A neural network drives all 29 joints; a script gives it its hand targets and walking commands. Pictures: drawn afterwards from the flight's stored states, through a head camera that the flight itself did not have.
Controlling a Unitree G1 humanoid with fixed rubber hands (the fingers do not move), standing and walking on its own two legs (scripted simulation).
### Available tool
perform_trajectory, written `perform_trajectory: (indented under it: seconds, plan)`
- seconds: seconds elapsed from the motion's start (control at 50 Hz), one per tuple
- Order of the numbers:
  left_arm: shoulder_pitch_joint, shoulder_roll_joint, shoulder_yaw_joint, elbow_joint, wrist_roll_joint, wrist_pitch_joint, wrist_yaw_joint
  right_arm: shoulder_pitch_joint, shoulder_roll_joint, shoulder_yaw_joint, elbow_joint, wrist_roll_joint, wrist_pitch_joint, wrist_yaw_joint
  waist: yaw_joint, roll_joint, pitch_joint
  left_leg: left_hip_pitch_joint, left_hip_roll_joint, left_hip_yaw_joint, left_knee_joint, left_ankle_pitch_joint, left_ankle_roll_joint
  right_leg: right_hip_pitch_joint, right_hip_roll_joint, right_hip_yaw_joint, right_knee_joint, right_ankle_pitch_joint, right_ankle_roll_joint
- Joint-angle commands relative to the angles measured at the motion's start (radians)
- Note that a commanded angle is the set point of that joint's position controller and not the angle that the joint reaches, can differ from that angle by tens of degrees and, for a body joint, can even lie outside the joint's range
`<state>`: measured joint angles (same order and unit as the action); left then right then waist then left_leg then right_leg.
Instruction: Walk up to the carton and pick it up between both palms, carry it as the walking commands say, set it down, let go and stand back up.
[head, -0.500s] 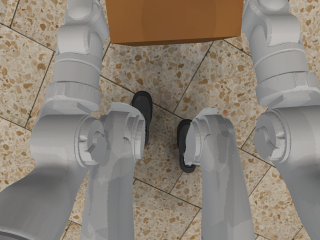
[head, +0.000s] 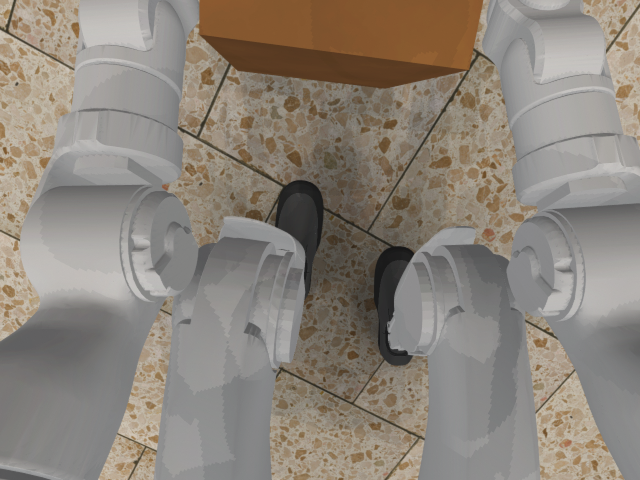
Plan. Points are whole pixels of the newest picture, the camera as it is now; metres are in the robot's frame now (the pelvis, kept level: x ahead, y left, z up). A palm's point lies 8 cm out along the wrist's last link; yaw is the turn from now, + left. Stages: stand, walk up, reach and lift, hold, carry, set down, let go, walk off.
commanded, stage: set down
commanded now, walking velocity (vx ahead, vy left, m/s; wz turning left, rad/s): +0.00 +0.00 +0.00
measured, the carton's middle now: out of the picture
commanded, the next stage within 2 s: none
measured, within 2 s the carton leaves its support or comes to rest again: rests again in 1.88 s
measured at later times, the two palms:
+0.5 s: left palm out of the picture +0.55 +0.20 -0.18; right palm out of the picture +0.56 -0.09 -0.20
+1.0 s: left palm out of the picture +0.55 +0.20 -0.19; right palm out of the picture +0.56 -0.10 -0.21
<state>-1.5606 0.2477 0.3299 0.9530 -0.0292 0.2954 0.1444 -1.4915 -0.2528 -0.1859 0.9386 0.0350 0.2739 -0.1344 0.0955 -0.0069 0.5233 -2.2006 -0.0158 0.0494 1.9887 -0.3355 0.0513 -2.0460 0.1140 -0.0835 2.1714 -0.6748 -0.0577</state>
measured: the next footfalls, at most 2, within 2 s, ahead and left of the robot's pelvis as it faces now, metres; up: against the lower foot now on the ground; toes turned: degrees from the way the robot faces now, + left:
none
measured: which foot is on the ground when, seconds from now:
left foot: down 0.00-1.00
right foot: down 0.00-1.00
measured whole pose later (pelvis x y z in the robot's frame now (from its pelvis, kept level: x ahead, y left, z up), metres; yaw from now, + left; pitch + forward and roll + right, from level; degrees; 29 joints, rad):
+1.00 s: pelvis +0.01 -0.01 -0.02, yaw -1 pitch +32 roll +1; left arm -1.57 0.31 0.33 1.09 -0.04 0.22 0.07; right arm -1.49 -0.25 -0.15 0.94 0.03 0.26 -0.08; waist 0.10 0.02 0.52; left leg -2.25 0.02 0.05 2.06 -0.38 0.05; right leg -2.11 0.14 -0.09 2.24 -0.70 -0.06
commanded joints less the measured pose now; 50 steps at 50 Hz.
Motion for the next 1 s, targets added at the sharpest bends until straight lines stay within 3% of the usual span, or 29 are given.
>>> perform_trajectory:
  seconds: [0.0,0.08,0.12,0.2,0.22,0.24,0.28,0.32,0.34,0.42,0.5,0.52,0.54,0.56,0.62,0.64,0.66,0.68,0.7,0.74,0.76,0.78,0.8,0.82,0.84,0.86,0.88,0.92,0.98]
  plan:
    - [-0.488,-1.104,-0.335,-0.036,-0.147,-0.01,-0.299,-0.84,0.876,0.354,-0.256,0.09,-0.065,0.322,-0.042,-0.04,-1.573,0.96,-0.084,-0.092,0.068,0.192,-0.022,0.106,0.021,0.11,-0.245,0.163,-0.009]
    - [-0.434,-1.087,-0.304,-0.034,-0.139,-0.019,-0.303,-0.857,0.893,0.383,-0.307,0.112,-0.077,0.321,-0.006,-0.094,-1.601,0.913,-0.082,-0.075,0.088,0.243,-0.012,0.157,0.022,0.107,-0.236,0.209,0.006]
    - [-0.408,-1.094,-0.29,-0.015,-0.141,-0.019,-0.307,-0.864,0.887,0.399,-0.328,0.109,-0.084,0.316,-0.005,-0.107,-1.611,0.902,-0.082,-0.072,0.102,0.264,-0.012,0.191,0.021,0.113,-0.238,0.235,0.005]
    - [-0.41,-1.079,-0.299,-0.028,-0.143,-0.026,-0.314,-0.85,0.895,0.403,-0.317,0.124,-0.088,0.312,0.002,-0.099,-1.625,0.883,-0.077,-0.067,0.109,0.263,-0.01,0.225,0.017,0.113,-0.223,0.259,0.009]
    - [-0.398,-1.09,-0.294,-0.041,-0.145,-0.029,-0.315,-0.868,0.889,0.401,-0.362,0.13,-0.098,0.31,0.011,-0.084,-1.629,0.869,-0.076,-0.071,0.111,0.288,-0.01,0.214,0.017,0.123,-0.225,0.277,0.003]
    - [-0.413,-1.072,-0.283,-0.054,-0.146,-0.036,-0.314,-0.855,0.905,0.401,-0.345,0.123,-0.093,0.307,0.0,-0.121,-1.641,0.86,-0.078,-0.07,0.113,0.278,-0.006,0.243,0.015,0.122,-0.227,0.284,0.008]
    - [-0.384,-1.069,-0.272,-0.03,-0.136,-0.035,-0.317,-0.838,0.897,0.392,-0.324,0.115,-0.094,0.305,0.006,-0.12,-1.584,0.821,-0.073,-0.07,0.117,0.271,-0.005,0.208,0.015,0.127,-0.228,0.271,0.006]
    - [-0.379,-1.064,-0.256,-0.012,-0.122,-0.035,-0.321,-0.855,0.895,0.401,-0.327,0.121,-0.096,0.304,0.028,-0.115,-1.557,0.78,-0.072,-0.061,0.121,0.262,-0.006,0.228,0.01,0.137,-0.233,0.278,0.007]
    - [-0.395,-1.053,-0.26,-0.006,-0.138,-0.038,-0.323,-0.846,0.881,0.399,-0.319,0.116,-0.095,0.302,0.006,-0.127,-1.566,0.797,-0.073,-0.066,0.113,0.239,-0.006,0.243,0.014,0.122,-0.22,0.261,0.013]
    - [-0.369,-1.049,-0.257,0.008,-0.123,-0.043,-0.322,-0.795,0.903,0.373,-0.259,0.112,-0.094,0.312,0.013,-0.122,-1.475,0.783,-0.067,-0.079,0.111,0.221,0.002,0.142,0.018,0.118,-0.217,0.213,0.007]
    - [-0.4,-1.048,-0.266,0.001,-0.137,-0.047,-0.323,-0.806,0.867,0.367,-0.257,0.105,-0.094,0.314,-0.008,-0.102,-1.458,0.796,-0.068,-0.082,0.118,0.211,-0.009,0.136,0.015,0.122,-0.212,0.207,0.0]
    - [-0.41,-1.043,-0.257,-0.012,-0.133,-0.052,-0.323,-0.806,0.885,0.376,-0.271,0.112,-0.099,0.311,0.012,-0.102,-1.488,0.787,-0.066,-0.072,0.126,0.23,-0.006,0.177,0.012,0.135,-0.217,0.234,-0.001]
    - [-0.405,-1.03,-0.259,-0.012,-0.139,-0.054,-0.322,-0.801,0.885,0.38,-0.265,0.114,-0.096,0.315,0.011,-0.124,-1.477,0.798,-0.065,-0.077,0.118,0.228,-0.004,0.167,0.013,0.122,-0.213,0.222,0.005]
    - [-0.397,-1.04,-0.254,0.001,-0.127,-0.055,-0.32,-0.786,0.878,0.363,-0.253,0.107,-0.099,0.314,0.005,-0.099,-1.453,0.785,-0.065,-0.075,0.122,0.233,-0.01,0.141,0.011,0.128,-0.217,0.229,0.004]
    - [-0.359,-1.035,-0.25,0.035,-0.124,-0.057,-0.325,-0.746,0.88,0.36,-0.214,0.092,-0.096,0.319,0.007,-0.113,-1.396,0.76,-0.063,-0.076,0.131,0.217,-0.008,0.109,0.007,0.131,-0.212,0.206,0.003]
    - [-0.377,-1.026,-0.244,0.005,-0.133,-0.063,-0.325,-0.79,0.865,0.366,-0.259,0.105,-0.101,0.318,0.007,-0.111,-1.424,0.764,-0.067,-0.076,0.129,0.231,-0.004,0.142,0.01,0.131,-0.211,0.219,0.005]
    - [-0.391,-1.024,-0.24,-0.004,-0.141,-0.065,-0.326,-0.769,0.864,0.362,-0.258,0.095,-0.099,0.317,-0.007,-0.118,-1.438,0.779,-0.063,-0.074,0.136,0.232,-0.01,0.16,0.006,0.136,-0.215,0.227,0.005]
    - [-0.377,-1.026,-0.247,0.018,-0.133,-0.067,-0.324,-0.745,0.877,0.354,-0.216,0.093,-0.098,0.318,-0.004,-0.131,-1.403,0.751,-0.065,-0.08,0.124,0.206,-0.005,0.127,0.011,0.122,-0.204,0.211,0.007]
    - [-0.39,-1.023,-0.247,-0.001,-0.132,-0.069,-0.327,-0.768,0.872,0.366,-0.25,0.092,-0.103,0.314,0.002,-0.118,-1.427,0.748,-0.063,-0.072,0.138,0.227,-0.008,0.159,0.008,0.138,-0.209,0.234,0.004]
    - [-0.397,-1.012,-0.258,-0.009,-0.148,-0.074,-0.325,-0.747,0.864,0.355,-0.231,0.094,-0.102,0.313,-0.02,-0.122,-1.416,0.771,-0.062,-0.083,0.132,0.218,-0.007,0.137,0.01,0.125,-0.199,0.218,0.007]
    - [-0.364,-1.012,-0.255,0.019,-0.135,-0.072,-0.322,-0.739,0.859,0.357,-0.216,0.1,-0.104,0.316,-0.001,-0.109,-1.39,0.773,-0.06,-0.085,0.136,0.229,-0.008,0.106,0.008,0.128,-0.197,0.214,0.006]
    - [-0.379,-1.003,-0.253,-0.001,-0.134,-0.075,-0.322,-0.724,0.868,0.35,-0.206,0.093,-0.103,0.317,-0.002,-0.108,-1.372,0.755,-0.059,-0.086,0.131,0.219,-0.006,0.107,0.011,0.132,-0.199,0.212,0.0]
    - [-0.345,-1.012,-0.23,0.065,-0.123,-0.069,-0.325,-0.708,0.863,0.349,-0.168,0.075,-0.096,0.32,-0.002,-0.135,-1.318,0.734,-0.06,-0.086,0.121,0.185,-0.006,0.104,0.008,0.128,-0.208,0.177,0.008]
    - [-0.347,-1.015,-0.231,0.079,-0.115,-0.072,-0.332,-0.675,0.882,0.335,-0.144,0.06,-0.097,0.318,-0.005,-0.123,-1.299,0.684,-0.057,-0.08,0.135,0.178,-0.008,0.097,0.004,0.146,-0.215,0.188,0.0]
    - [-0.372,-0.999,-0.228,0.034,-0.127,-0.079,-0.335,-0.701,0.887,0.353,-0.211,0.072,-0.101,0.318,0.006,-0.159,-1.342,0.691,-0.056,-0.084,0.142,0.204,-0.003,0.133,0.005,0.148,-0.204,0.226,0.002]
    - [-0.362,-1.001,-0.227,0.03,-0.13,-0.082,-0.337,-0.713,0.866,0.357,-0.226,0.071,-0.105,0.315,-0.003,-0.14,-1.346,0.691,-0.055,-0.077,0.149,0.214,-0.009,0.142,0.003,0.149,-0.207,0.239,0.007]
    - [-0.364,-0.985,-0.227,0.038,-0.126,-0.086,-0.336,-0.72,0.884,0.361,-0.211,0.085,-0.103,0.316,0.022,-0.141,-1.347,0.7,-0.053,-0.074,0.145,0.221,-0.002,0.134,0.003,0.148,-0.206,0.238,0.011]
    - [-0.361,-0.994,-0.217,0.043,-0.127,-0.089,-0.334,-0.709,0.885,0.356,-0.211,0.079,-0.105,0.314,0.006,-0.149,-1.359,0.679,-0.054,-0.076,0.15,0.214,-0.004,0.156,0.001,0.149,-0.204,0.247,0.008]
    - [-0.334,-0.984,-0.219,0.074,-0.125,-0.09,-0.333,-0.688,0.886,0.353,-0.193,0.074,-0.102,0.316,0.008,-0.148,-1.312,0.682,-0.049,-0.078,0.15,0.201,-0.004,0.138,-0.001,0.15,-0.203,0.233,0.013]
